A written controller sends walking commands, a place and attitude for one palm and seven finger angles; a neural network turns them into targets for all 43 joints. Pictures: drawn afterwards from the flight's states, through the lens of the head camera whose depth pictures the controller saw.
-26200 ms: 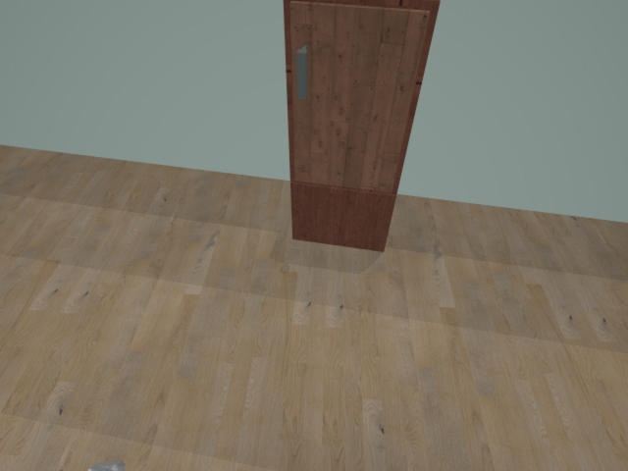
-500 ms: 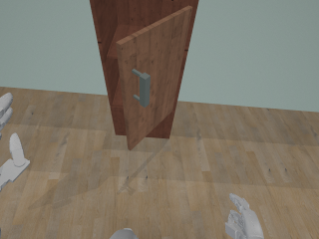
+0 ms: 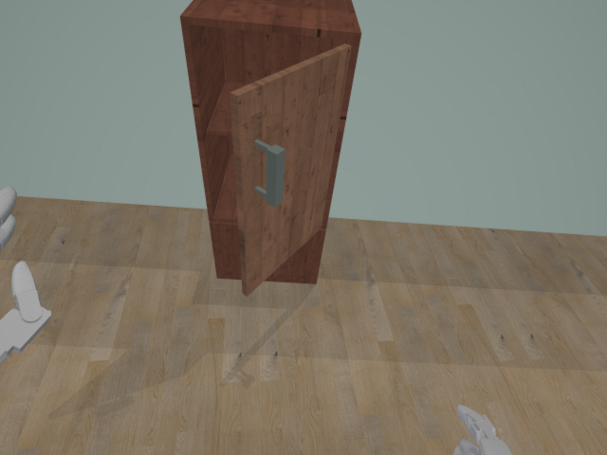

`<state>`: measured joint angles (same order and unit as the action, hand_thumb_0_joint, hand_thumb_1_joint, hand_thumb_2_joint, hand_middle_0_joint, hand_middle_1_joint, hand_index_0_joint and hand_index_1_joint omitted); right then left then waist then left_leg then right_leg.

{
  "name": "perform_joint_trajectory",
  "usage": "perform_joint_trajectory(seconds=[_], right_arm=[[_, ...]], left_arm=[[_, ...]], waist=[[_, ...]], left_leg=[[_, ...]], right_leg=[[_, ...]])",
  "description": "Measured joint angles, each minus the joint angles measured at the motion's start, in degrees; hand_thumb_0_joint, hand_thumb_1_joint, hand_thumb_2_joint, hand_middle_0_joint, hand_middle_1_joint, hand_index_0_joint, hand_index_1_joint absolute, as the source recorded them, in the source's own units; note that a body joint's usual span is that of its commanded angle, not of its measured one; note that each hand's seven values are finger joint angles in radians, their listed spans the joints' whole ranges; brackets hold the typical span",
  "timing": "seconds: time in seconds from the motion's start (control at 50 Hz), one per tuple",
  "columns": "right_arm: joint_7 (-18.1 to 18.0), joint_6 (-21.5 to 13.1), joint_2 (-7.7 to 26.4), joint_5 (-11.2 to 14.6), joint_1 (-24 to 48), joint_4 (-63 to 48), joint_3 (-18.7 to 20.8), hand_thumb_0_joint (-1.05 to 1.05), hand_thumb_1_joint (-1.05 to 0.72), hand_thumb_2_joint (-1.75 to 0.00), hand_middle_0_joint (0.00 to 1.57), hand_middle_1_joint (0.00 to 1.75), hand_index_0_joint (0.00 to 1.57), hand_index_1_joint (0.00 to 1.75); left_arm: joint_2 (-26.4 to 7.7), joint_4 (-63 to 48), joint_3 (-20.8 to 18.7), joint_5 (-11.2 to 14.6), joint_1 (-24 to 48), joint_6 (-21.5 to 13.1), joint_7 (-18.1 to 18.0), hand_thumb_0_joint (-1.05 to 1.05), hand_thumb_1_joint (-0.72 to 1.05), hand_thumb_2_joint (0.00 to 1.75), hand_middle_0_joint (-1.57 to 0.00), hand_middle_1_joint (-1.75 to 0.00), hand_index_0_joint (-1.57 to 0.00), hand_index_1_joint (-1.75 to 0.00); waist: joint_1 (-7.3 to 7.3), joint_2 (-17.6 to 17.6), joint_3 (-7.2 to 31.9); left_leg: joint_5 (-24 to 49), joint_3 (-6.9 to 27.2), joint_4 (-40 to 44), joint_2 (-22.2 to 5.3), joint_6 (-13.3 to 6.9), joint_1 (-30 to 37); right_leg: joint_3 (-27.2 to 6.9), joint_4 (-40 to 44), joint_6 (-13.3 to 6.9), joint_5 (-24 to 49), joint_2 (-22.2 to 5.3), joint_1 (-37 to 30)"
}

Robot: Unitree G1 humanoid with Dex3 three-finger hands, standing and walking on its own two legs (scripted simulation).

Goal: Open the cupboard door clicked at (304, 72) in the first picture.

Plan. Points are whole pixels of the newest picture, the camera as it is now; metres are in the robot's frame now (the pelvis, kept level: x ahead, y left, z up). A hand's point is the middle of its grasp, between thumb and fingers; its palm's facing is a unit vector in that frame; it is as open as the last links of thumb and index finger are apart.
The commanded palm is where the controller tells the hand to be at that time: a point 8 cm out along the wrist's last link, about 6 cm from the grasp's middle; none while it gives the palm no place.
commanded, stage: stop stepping back and stand still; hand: left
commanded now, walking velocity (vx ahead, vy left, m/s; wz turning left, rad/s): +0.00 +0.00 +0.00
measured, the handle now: (267, 172) +0.63 +0.10 +0.02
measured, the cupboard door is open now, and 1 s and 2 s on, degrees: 53 53 53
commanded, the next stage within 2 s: let the arm hang, fingers relaxed in 0.08 s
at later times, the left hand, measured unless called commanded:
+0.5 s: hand out of the picture +0.06 +0.17 -0.16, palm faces +0.08 -0.98 -0.17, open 6.8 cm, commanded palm none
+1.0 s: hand out of the picture +0.01 +0.19 -0.15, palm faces +0.05 -0.97 -0.22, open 7.4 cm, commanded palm none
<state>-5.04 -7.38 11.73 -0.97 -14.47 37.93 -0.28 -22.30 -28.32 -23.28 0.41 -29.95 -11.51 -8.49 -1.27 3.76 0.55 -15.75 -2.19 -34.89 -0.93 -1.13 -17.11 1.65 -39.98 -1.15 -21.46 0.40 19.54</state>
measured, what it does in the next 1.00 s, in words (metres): stands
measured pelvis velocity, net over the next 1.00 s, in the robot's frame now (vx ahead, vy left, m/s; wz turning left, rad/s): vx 0.00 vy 0.00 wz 0.03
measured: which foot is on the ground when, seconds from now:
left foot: down 0.00-1.00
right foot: down 0.00-1.00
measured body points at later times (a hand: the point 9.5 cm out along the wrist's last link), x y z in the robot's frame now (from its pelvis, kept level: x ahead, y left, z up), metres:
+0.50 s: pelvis +0.00 -0.01 +0.01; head +0.02 +0.01 +0.46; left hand +0.05 +0.22 -0.15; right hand +0.04 -0.25 -0.13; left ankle +0.01 +0.11 -0.72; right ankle +0.04 -0.10 -0.73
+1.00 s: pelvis +0.00 +0.00 +0.02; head +0.01 -0.01 +0.47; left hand +0.01 +0.24 -0.14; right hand -0.01 -0.21 -0.15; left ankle +0.01 +0.11 -0.73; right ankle +0.04 -0.10 -0.73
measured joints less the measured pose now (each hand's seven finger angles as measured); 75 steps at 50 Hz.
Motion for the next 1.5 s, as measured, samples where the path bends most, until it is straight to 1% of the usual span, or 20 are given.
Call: perform_joint_trajectory(seconds=[0.04,0.08,0.12,0.18,0.2,0.22,0.24,0.28,0.3,0.32,0.36,0.4,0.44,0.46,0.48,0.52,0.6,0.76,1.08,1.5], right_arm=[[0.2,-0.7,-1.0,0.0,-0.2,-0.4,-0.3,0.01,-0.9,-0.9,0.2,0.3,0.2,0.3],[0.7,-1.3,-1.7,0.0,-0.7,-1.1,-1.0,0.01,-0.9,-0.9,0.2,0.3,0.2,0.3],[1.2,-1.1,-1.8,0.0,-0.6,-1.5,-1.5,0.01,-0.9,-0.9,0.2,0.3,0.2,0.3],[1.7,-0.2,-1.2,0.2,0.1,-0.2,-1.2,0.01,-0.9,-0.9,0.2,0.3,0.2,0.3],[2.9,-0.7,-0.7,0.1,0.1,1.0,-0.5,0.01,-0.9,-0.9,0.2,0.3,0.2,0.3],[4.1,-0.5,0.2,0.1,0.1,2.4,0.3,0.01,-0.9,-0.9,0.2,0.3,0.2,0.3],[4.8,0.4,1.3,0.1,0.0,3.5,0.8,0.01,-0.9,-0.9,0.2,0.3,0.2,0.3],[5.3,3.0,2.8,-0.5,0.7,6.1,1.2,0.01,-0.9,-0.9,0.2,0.3,0.2,0.3],[5.2,4.3,2.9,-1.0,1.3,7.5,1.0,0.01,-0.9,-0.9,0.2,0.3,0.2,0.3],[5.1,5.2,2.7,-1.4,1.8,8.6,0.7,0.01,-0.9,-0.9,0.2,0.3,0.2,0.3],[5.1,6.3,2.0,-1.6,2.2,10.2,0.0,0.01,-0.9,-0.9,0.2,0.3,0.2,0.3],[5.1,7.2,1.2,-1.1,2.3,11.8,-0.2,0.01,-0.9,-0.9,0.2,0.3,0.2,0.3],[5.1,8.0,0.1,-0.7,1.8,13.5,-0.2,0.01,-0.9,-0.9,0.2,0.3,0.2,0.3],[5.0,8.2,-0.5,-0.5,1.2,14.5,-0.1,0.01,-0.9,-0.9,0.2,0.3,0.2,0.3],[4.9,8.4,-1.1,-0.5,0.4,15.7,-0.2,0.01,-0.9,-0.9,0.2,0.3,0.2,0.3],[4.7,8.8,-1.9,-0.6,-1.0,18.2,-0.2,0.01,-0.9,-0.9,0.2,0.3,0.2,0.3],[4.5,9.4,-2.5,-0.5,-3.2,22.4,-0.2,0.01,-0.9,-0.9,0.2,0.3,0.19,0.3],[4.1,9.0,-3.1,-0.2,-4.7,26.3,0.1,0.01,-0.9,-0.9,0.2,0.3,0.19,0.3],[3.9,8.1,-3.7,-0.4,-0.8,26.4,0.4,0.0,-0.91,-0.9,0.2,0.3,0.19,0.3],[3.8,7.9,-0.6,-0.3,1.5,27.2,0.6,0.0,-0.91,-0.9,0.2,0.3,0.19,0.3]], left_arm=[[-1.1,0.4,-1.1,-0.3,-0.4,0.0,0.0,0.01,0.89,0.89,-0.21,-0.3,-0.21,-0.3],[-2.3,0.6,-1.9,-0.3,-0.9,-0.3,-0.1,0.01,0.89,0.89,-0.21,-0.3,-0.21,-0.3],[-2.7,0.9,-2.3,-0.2,-0.8,-0.8,0.1,0.01,0.89,0.89,-0.21,-0.3,-0.21,-0.3],[-1.3,1.3,-0.9,0.3,0.2,-0.5,0.7,0.01,0.89,0.89,-0.21,-0.3,-0.21,-0.3],[-1.0,4.0,0.7,-0.7,1.8,-0.8,1.5,0.01,0.89,0.89,-0.21,-0.3,-0.21,-0.3],[-0.5,8.8,3.2,-1.6,4.4,0.3,2.7,0.01,0.89,0.89,-0.21,-0.3,-0.2,-0.3],[0.4,14.7,5.8,-1.9,7.1,2.4,3.9,0.0,0.89,0.89,-0.21,-0.3,-0.2,-0.3],[3.1,28.8,10.3,-1.9,11.7,7.4,5.6,0.0,0.9,0.9,-0.2,-0.3,-0.2,-0.3],[4.4,36.3,11.9,-1.9,13.6,9.8,6.2,0.0,0.9,0.9,-0.2,-0.3,-0.2,-0.3],[5.7,43.5,13.4,-2.0,15.0,11.7,6.6,0.0,0.9,0.9,-0.2,-0.3,-0.19,-0.3],[8.2,56.3,16.6,-2.0,16.3,14.3,7.4,0.0,0.91,0.9,-0.2,-0.3,-0.19,-0.3],[10.7,66.4,20.1,-1.8,15.8,15.1,8.2,0.0,0.91,0.89,-0.2,-0.3,-0.19,-0.3],[13.1,74.0,23.0,-1.5,14.6,15.0,8.9,0.01,0.91,0.89,-0.2,-0.3,-0.19,-0.3],[13.8,76.3,21.7,-0.5,14.5,14.1,7.8,-0.01,0.95,0.89,-0.2,-0.3,-0.2,-0.3],[13.3,78.0,21.0,-0.2,14.7,13.5,7.1,-0.03,0.99,0.89,-0.21,-0.3,-0.2,-0.3],[12.0,81.3,21.1,-0.5,14.9,13.0,7.4,-0.04,1.03,0.89,-0.21,-0.3,-0.2,-0.3],[10.5,86.9,21.9,-0.7,14.4,12.5,7.9,-0.04,1.01,0.89,-0.21,-0.3,-0.2,-0.3],[10.1,93.1,22.1,-0.6,13.9,12.4,7.6,-0.01,0.94,0.89,-0.2,-0.3,-0.2,-0.3],[13.4,93.3,22.4,-0.9,17.8,11.4,7.2,0.0,0.92,0.89,-0.2,-0.3,-0.2,-0.3],[11.1,94.1,22.2,-0.7,19.2,10.8,7.5,0.0,0.91,0.89,-0.2,-0.3,-0.2,-0.3]], waist=[[-0.26,0.1,0.1],[-0.31,-0.4,0.2],[0.11,-1.1,-0.1],[0.83,-2.6,-0.3],[0.88,-3.0,0.4],[0.99,-3.7,1.1],[1.01,-4.8,1.9],[0.71,-6.0,3.4],[0.53,-5.5,3.2],[0.45,-5.0,2.7],[0.03,-4.2,1.2],[-0.55,-3.6,-0.4],[-1.06,-2.7,-1.9],[-1.04,-2.2,-2.5],[-0.65,-1.7,-3.1],[0.23,-1.4,-3.9],[1.03,-2.5,-4.4],[0.96,-4.1,-4.7],[0.79,-4.6,-3.1],[0.65,-4.7,-4.4]], left_leg=[[0.5,-0.2,1.0,0.1,0.5,0.9],[0.7,0.1,1.4,0.0,1.0,1.2],[-0.3,0.4,-0.1,-0.5,1.2,0.2],[-4.1,1.3,-5.8,-0.3,0.7,-1.9],[-4.0,1.4,-7.6,0.0,0.5,-3.1],[-1.9,1.4,-7.7,0.3,0.4,-3.5],[0.6,1.9,-6.0,0.4,0.0,-3.2],[-5.6,2.4,-4.8,1.3,-0.3,-3.1],[-6.2,2.0,-5.2,2.1,-0.4,-3.3],[-5.0,1.4,-5.1,2.5,-0.3,-3.2],[-3.6,0.7,-3.9,2.4,0.0,-1.8],[-3.0,0.5,-1.7,1.8,0.5,-0.1],[-1.9,0.7,0.5,1.3,0.7,1.1],[-1.3,1.1,1.4,1.1,0.9,1.4],[-0.6,1.5,2.4,0.8,1.1,1.7],[0.7,2.0,4.4,0.4,1.3,2.4],[2.3,2.0,7.5,0.3,1.1,3.8],[3.9,1.4,10.9,1.1,0.5,5.9],[4.0,0.7,12.3,1.8,0.2,7.5],[3.7,0.8,14.2,1.1,0.7,9.8]], right_leg=[[0.2,-2.3,0.5,-2.2,0.0,0.1],[0.9,2.6,0.8,-0.5,0.0,-2.2],[1.4,6.1,-0.6,7.1,0.4,-2.9],[1.8,7.1,-1.7,7.2,1.2,-2.8],[2.2,7.2,-1.6,7.0,1.0,-2.3],[2.8,6.4,-1.4,6.5,0.4,-1.4],[3.4,4.8,-1.1,5.6,0.0,-0.3],[3.7,0.5,-0.4,3.2,-1.0,2.6],[2.9,-0.7,-0.1,2.8,-1.6,3.2],[2.2,-1.4,-0.1,2.5,-1.9,3.4],[1.4,-0.6,-0.4,3.8,-1.8,2.4],[1.2,1.7,-0.7,4.4,-1.1,0.9],[1.4,4.6,-1.1,5.6,-0.5,-0.7],[1.8,6.1,-1.2,6.4,-0.2,-1.4],[2.2,7.7,-1.4,7.2,0.1,-2.1],[2.7,10.8,-1.5,8.9,0.5,-3.4],[2.7,15.1,-1.4,11.2,0.9,-5.3],[2.0,17.3,-0.8,12.3,0.1,-6.7],[1.3,16.6,-0.4,11.6,-0.5,-7.3],[1.4,18.7,-0.8,11.4,0.2,-9.5]])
